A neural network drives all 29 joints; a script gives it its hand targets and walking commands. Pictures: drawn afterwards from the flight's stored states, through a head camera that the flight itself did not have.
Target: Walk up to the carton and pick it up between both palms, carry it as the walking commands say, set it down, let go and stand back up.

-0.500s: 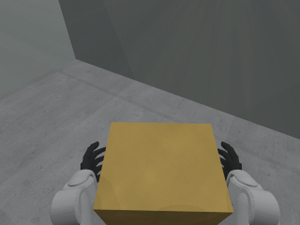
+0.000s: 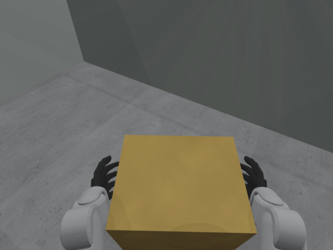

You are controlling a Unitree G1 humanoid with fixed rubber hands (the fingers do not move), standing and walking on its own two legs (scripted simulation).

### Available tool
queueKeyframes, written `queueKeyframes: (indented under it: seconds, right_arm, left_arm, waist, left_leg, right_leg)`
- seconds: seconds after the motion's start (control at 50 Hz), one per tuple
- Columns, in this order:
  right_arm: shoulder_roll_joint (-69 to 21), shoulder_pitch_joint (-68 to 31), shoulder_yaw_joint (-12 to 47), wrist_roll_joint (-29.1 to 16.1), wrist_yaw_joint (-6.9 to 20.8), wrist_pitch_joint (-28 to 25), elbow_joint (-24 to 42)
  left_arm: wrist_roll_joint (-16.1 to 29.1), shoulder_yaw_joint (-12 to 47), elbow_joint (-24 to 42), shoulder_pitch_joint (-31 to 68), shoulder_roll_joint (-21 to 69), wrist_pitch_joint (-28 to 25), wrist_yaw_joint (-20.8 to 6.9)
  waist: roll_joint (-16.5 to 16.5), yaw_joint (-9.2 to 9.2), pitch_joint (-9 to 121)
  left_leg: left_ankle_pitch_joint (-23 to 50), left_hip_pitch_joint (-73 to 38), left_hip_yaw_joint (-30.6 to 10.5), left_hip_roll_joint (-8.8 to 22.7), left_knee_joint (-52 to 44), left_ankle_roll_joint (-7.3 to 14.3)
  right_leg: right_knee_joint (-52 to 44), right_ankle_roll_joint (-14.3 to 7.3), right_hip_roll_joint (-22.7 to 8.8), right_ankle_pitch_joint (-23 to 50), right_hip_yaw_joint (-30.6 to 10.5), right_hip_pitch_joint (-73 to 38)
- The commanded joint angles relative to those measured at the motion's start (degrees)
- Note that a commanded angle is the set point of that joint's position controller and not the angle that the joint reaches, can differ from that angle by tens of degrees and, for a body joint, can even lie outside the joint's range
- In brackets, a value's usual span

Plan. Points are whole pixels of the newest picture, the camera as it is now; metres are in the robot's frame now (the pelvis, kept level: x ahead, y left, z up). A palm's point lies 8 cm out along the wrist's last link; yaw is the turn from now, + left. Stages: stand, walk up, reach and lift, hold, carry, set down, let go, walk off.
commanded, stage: carry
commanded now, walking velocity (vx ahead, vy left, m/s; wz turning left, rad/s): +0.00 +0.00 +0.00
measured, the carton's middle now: (176, 201) +0.25 +0.00 +0.01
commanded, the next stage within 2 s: hold in 0.42 s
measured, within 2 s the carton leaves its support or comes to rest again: neither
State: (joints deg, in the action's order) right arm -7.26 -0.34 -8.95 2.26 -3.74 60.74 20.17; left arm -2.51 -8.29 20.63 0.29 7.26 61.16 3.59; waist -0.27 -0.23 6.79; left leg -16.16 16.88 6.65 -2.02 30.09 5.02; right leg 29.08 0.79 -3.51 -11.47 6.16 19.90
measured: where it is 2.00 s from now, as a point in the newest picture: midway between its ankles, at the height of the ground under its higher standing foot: outside the picture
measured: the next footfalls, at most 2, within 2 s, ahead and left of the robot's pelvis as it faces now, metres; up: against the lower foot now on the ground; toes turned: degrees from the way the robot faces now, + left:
none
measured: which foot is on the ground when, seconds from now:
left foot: down 0.00-1.00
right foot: down 0.00-1.00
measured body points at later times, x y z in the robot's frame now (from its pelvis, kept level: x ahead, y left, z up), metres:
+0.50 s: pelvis +0.00 +0.01 +0.00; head -0.01 +0.02 +0.45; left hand +0.27 +0.17 +0.03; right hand +0.27 -0.16 +0.03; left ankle +0.00 +0.06 -0.73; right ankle +0.04 -0.13 -0.73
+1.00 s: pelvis +0.00 -0.05 +0.01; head -0.04 -0.06 +0.46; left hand +0.29 +0.12 +0.03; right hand +0.29 -0.21 +0.03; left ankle +0.00 +0.06 -0.73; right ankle +0.04 -0.14 -0.73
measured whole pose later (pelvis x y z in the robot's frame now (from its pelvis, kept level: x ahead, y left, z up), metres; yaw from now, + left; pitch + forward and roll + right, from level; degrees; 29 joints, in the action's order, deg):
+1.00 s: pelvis +0.00 -0.05 +0.01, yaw +8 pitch -9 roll +0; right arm -6.2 -12.9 -16.8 13.2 1.8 41.5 -13.1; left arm -14.1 -13.2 -17.9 14.7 6.6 38.6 -3.2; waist 0.3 5.3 -3.6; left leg -13.0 2.4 -2.4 -2.2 24.4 1.9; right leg 23.6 -1.8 2.7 -11.3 -0.7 3.4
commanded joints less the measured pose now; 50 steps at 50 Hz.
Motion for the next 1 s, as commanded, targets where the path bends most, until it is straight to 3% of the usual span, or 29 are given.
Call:
queueKeyframes:
  seconds: [0.0, 0.4, 0.42, 0.44, 0.46, 0.48, 0.52, 0.54, 0.56, 0.58, 0.6, 0.66, 0.76, 0.78, 0.8, 0.9, 0.98]
  right_arm:
    - [-38.86, -22.18, 37.56, -10.58, 5.72, -0.61, 4.64]
    - [-37.69, -22.22, 36.58, -9.78, 5.76, -3.35, 3.56]
    - [-17.58, -19.08, 16.47, 4.48, 5.95, -8.29, -16.54]
    - [-8.17, -17.65, 13.82, 3.81, 5.05, -12.92, -25.86]
    - [-11.07, -16.66, 18.0, 1.46, 5.29, -17.21, -20.89]
    - [-15.45, -16.52, 22.48, -1.22, 5.89, -19.86, -16.95]
    - [-21.77, -25.31, 28.32, -6.37, 7.79, -23.51, -7.3]
    - [-21.55, -28.52, 29.31, -7.51, 8.76, -25.0, -5.26]
    - [-21.91, -28.89, 30.55, -8.12, 9.45, -25.48, -4.62]
    - [-22.16, -27.67, 31.16, -8.04, 9.86, -25.26, -5.6]
    - [-21.43, -27.03, 30.13, -7.21, 10.3, -24.78, -8.19]
    - [-22.25, -25.97, 27.66, -4.65, 10.83, -22.91, -15.63]
    - [-30.65, -31.86, 26.24, -3.41, 12.58, -21.47, -22.11]
    - [-32.56, -28.86, 25.62, -0.92, 12.8, -20.88, -20.68]
    - [-35.17, -31.27, 25.86, -0.77, 13.02, -20.58, -21.8]
    - [-42.99, -38.5, 25.75, -0.56, 13.92, -18.94, -27.69]
    - [-49.86, -43.99, 24.65, -0.93, 14.72, -21.34, -34.16]
  left_arm:
    - [11.08, 38.09, 5.23, 23.02, 38.68, -1.18, -6.16]
    - [10.33, 36.83, 4.25, 23.16, 37.83, -3.86, -5.89]
    - [-1.68, 16.72, -15.86, 14.29, 17.73, -8.42, -6.17]
    - [0.2, 15.76, -26.81, 18.36, 13.45, -13.49, -5.85]
    - [1.47, 19.02, -21.49, 19.14, 15.52, -17.83, -5.62]
    - [3.2, 23.71, -17.76, 18.45, 20.98, -20.34, -5.46]
    - [7.68, 31.56, -8.16, 25.43, 30.87, -23.25, -5.09]
    - [9.3, 35.54, -5.61, 28.39, 33.7, -24.08, -4.84]
    - [9.7, 37.81, -4.61, 28.19, 35.2, -24.28, -4.82]
    - [8.92, 37.94, -5.86, 26.13, 35.42, -23.89, -4.81]
    - [7.91, 37.33, -8.29, 25.72, 35.58, -23.34, -4.75]
    - [5.1, 33.67, -15.49, 25.11, 34.63, -21.9, -5.73]
    - [3.32, 30.9, -22.34, 30.16, 39.81, -20.69, -8.6]
    - [5.03, 36.7, -19.44, 32.35, 41.23, -21.56, -9.53]
    - [3.35, 34.39, -21.97, 33.59, 41.09, -21.52, -10.37]
    - [-1.41, 25.26, -32.59, 36.93, 40.26, -22.64, -13.89]
    - [-2.9, 21.0, -38.87, 42.97, 42.6, -26.38, -17.23]
  waist:
    - [1.09, 0.08, 9.01]
    - [1.34, 0.26, 9.03]
    - [1.29, -0.73, -16.39]
    - [2.67, -0.12, -15.95]
    - [2.72, -0.21, -12.09]
    - [3.23, -0.09, -5.72]
    - [2.56, 0.7, 12.2]
    - [3.73, 2.75, 16.97]
    - [3.21, 3.87, 19.16]
    - [2.81, 3.87, 18.42]
    - [3.63, 4.47, 14.88]
    - [1.05, 4.85, 4.25]
    - [0.64, 3.16, 0.05]
    - [1.38, 12.45, 4.32]
    - [0.42, 10.1, 3.52]
    - [-2.27, 3.78, -4.29]
    - [-4.63, 1.66, -1.78]
  left_leg:
    - [13.48, -1.6, -9.29, 10.18, -6.61, -0.72]
    - [14.12, -1.35, -9.6, 10.42, -6.55, -0.38]
    - [6.55, -1.87, -11.45, 3.29, -14.21, -3.19]
    - [3.47, -0.18, -12.77, 2.94, -15.3, -3.37]
    - [3.67, -3.64, -11.99, 2.27, -13.86, -4.58]
    - [11.89, -9.05, -11.96, 2.21, -11.7, -5.32]
    - [28.66, -16.6, -14.12, 2.39, -8.82, -5.18]
    - [34.69, -20.4, -15.21, 3.07, -7.99, -5.57]
    - [38.99, -23.34, -15.85, 3.68, -7.54, -5.63]
    - [39.27, -24.0, -15.89, 3.68, -7.79, -5.62]
    - [33.81, -21.58, -16.2, 3.89, -9.35, -5.74]
    - [20.96, -16.68, -15.55, 2.43, -11.73, -5.19]
    - [11.93, -12.07, -14.34, 0.74, -13.22, -4.52]
    - [11.06, -17.0, -16.25, 1.23, -11.26, -4.92]
    - [11.11, -17.2, -15.66, 0.39, -10.99, -4.15]
    - [1.81, -9.38, -14.12, -1.09, -11.95, -1.78]
    - [-0.86, -7.1, -13.01, -1.77, -9.23, -0.58]
  right_leg:
    - [-1.94, -1.96, -4.44, 3.94, -4.78, -5.63]
    - [-1.28, -2.43, -3.69, 3.78, -4.58, -5.96]
    - [-7.26, -2.26, 8.92, 0.06, -10.0, -12.43]
    - [-6.68, -3.43, 8.67, -1.34, -10.07, -13.06]
    - [-5.33, -3.58, 8.64, 0.34, -10.03, -13.13]
    - [-4.69, -3.47, 8.78, 5.57, -10.36, -12.82]
    - [-2.66, -3.19, 10.41, 12.9, -9.9, -17.38]
    - [-2.05, -3.23, 10.51, 14.63, -9.84, -16.96]
    - [-2.47, -3.37, 10.39, 15.36, -9.73, -15.86]
    - [-3.49, -3.44, 10.11, 15.22, -9.63, -15.06]
    - [-3.97, -3.48, 9.86, 13.33, -9.36, -15.02]
    - [-6.27, -3.61, 8.89, 9.54, -9.3, -14.37]
    - [-7.42, -3.19, 8.85, 7.44, -9.66, -17.37]
    - [-8.11, -3.5, 6.76, 11.49, -11.23, -18.09]
    - [-8.47, -2.88, 6.76, 10.96, -10.89, -17.51]
    - [-10.65, -0.94, 5.56, 2.18, -11.82, -20.19]
    - [-10.3, 0.24, 4.71, -0.88, -13.07, -20.12]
